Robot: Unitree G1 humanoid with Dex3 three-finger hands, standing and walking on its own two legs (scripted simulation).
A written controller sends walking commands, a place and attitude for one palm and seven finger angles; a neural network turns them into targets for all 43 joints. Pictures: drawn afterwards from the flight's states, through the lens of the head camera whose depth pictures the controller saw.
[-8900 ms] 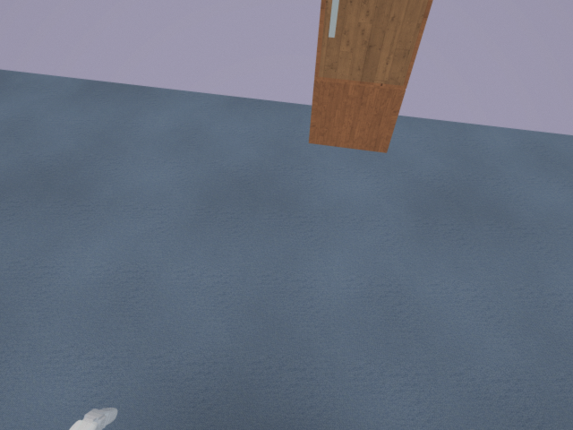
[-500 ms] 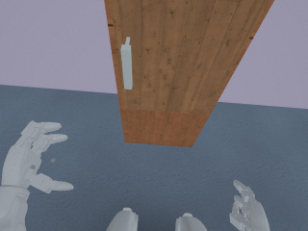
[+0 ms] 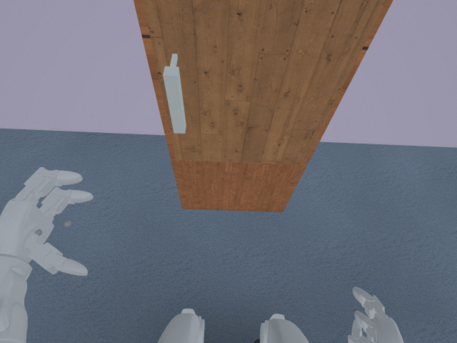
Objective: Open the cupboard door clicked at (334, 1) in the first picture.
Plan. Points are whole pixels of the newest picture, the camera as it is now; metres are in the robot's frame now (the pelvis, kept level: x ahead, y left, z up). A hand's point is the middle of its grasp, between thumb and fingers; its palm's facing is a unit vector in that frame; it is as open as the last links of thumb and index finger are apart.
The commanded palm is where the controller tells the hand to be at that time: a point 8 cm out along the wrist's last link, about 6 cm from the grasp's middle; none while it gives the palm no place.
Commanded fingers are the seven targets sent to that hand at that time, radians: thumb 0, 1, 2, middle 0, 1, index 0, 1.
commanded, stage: raise the hand with hooked fingers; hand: left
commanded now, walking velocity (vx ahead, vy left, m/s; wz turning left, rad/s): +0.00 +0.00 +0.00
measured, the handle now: (177, 95) +0.60 +0.15 +0.03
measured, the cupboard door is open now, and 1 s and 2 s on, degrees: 0 0 0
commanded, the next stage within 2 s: move the hooked fingers beside the handle in 0.34 s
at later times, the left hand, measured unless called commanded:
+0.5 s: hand (69, 228) +0.28 +0.26 +0.05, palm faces +0.05 -1.00 -0.04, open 14.0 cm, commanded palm +0.27 +0.31 +0.05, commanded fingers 0.00 -0.50 0.30 -0.30 -1.20 -0.30 -1.20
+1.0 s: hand (108, 174) +0.38 +0.24 +0.04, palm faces +0.04 -1.00 -0.04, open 14.0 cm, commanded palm +0.36 +0.28 +0.04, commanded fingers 0.00 -0.50 0.30 -0.30 -1.20 -0.30 -1.20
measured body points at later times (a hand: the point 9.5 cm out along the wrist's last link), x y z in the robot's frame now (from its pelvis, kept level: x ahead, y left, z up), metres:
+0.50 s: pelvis -0.01 -0.01 +0.00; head +0.07 +0.00 +0.44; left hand +0.27 +0.32 +0.05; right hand +0.16 -0.26 -0.08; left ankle +0.01 +0.09 -0.66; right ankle +0.02 -0.13 -0.66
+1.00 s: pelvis +0.00 -0.01 +0.00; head +0.11 +0.00 +0.43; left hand +0.37 +0.29 +0.04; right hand +0.10 -0.27 -0.11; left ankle +0.01 +0.09 -0.66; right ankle +0.02 -0.13 -0.66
